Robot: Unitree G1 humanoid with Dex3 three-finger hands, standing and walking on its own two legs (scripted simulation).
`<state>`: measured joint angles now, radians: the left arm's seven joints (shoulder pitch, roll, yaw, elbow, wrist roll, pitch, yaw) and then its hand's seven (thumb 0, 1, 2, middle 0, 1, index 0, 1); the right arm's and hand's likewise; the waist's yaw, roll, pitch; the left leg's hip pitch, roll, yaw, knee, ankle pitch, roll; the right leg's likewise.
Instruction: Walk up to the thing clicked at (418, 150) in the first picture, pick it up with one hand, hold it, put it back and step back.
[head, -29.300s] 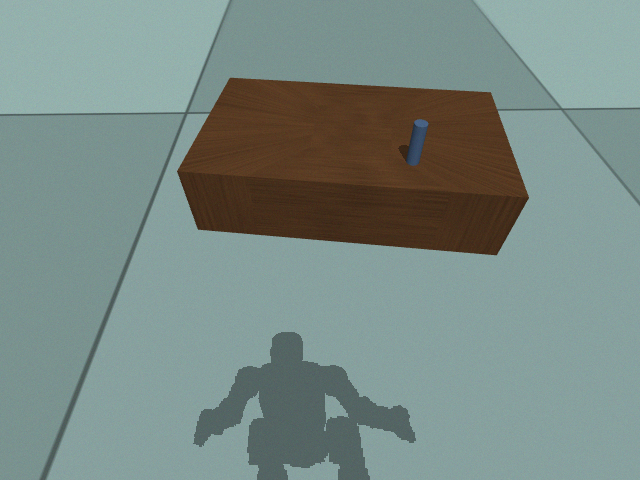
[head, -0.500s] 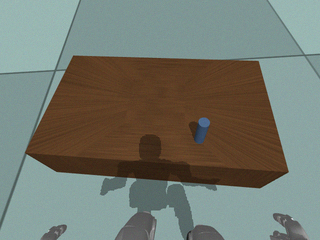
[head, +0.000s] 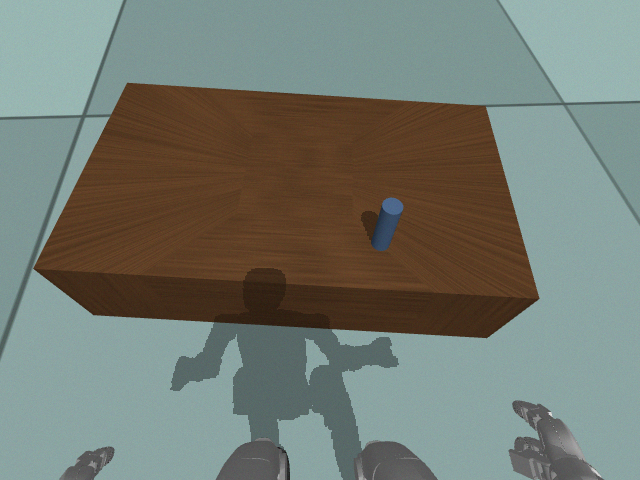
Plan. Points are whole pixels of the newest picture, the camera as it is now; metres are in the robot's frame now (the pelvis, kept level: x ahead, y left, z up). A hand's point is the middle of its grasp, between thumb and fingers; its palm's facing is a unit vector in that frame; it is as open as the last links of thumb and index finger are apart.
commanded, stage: step back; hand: right
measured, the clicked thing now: (386, 225) +0.66 -0.17 -0.35
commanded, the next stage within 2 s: none
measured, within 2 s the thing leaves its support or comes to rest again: neither
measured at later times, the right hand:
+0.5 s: hand out of the picture -0.06 -0.26 -0.15, palm faces -0.10 +0.91 -0.41, open 7.4 cm
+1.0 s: hand out of the picture -0.19 -0.30 -0.15, palm faces -0.03 +0.92 -0.39, open 7.4 cm
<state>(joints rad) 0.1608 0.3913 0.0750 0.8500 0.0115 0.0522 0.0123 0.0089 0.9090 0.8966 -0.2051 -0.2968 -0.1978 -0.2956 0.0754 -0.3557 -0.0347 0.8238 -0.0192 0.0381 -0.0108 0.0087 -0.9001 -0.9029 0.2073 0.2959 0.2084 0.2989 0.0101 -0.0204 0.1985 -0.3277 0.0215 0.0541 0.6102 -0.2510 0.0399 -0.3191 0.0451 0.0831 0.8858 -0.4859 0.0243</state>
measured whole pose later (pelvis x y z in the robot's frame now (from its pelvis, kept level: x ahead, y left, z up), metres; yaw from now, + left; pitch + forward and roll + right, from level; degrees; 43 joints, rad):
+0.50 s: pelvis -0.14 +0.01 -0.01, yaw +4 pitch -3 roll +0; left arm 0.08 0.40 0.07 0.78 0.02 0.07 0.02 0.01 0.91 0.90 -0.21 -0.30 -0.20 -0.30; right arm 0.20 -0.37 -0.05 0.89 -0.03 0.04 0.00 0.01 -0.90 -0.90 0.20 0.30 0.21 0.30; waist -0.02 -0.04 0.19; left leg -0.27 -0.03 -0.02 0.68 -0.35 0.03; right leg -0.47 0.03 0.12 0.96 -0.51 -0.01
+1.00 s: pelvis -0.29 -0.02 +0.00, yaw +0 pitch -2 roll +1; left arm 0.21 0.35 0.06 0.84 0.04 0.05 0.00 0.01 0.91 0.90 -0.21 -0.30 -0.20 -0.30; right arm 0.16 -0.42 -0.05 0.86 0.00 0.05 -0.03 0.01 -0.90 -0.90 0.20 0.30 0.21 0.30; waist 0.03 0.02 0.14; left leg -0.49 -0.11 -0.12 1.12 -0.48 -0.02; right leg -0.30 -0.03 0.02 0.65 -0.31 -0.01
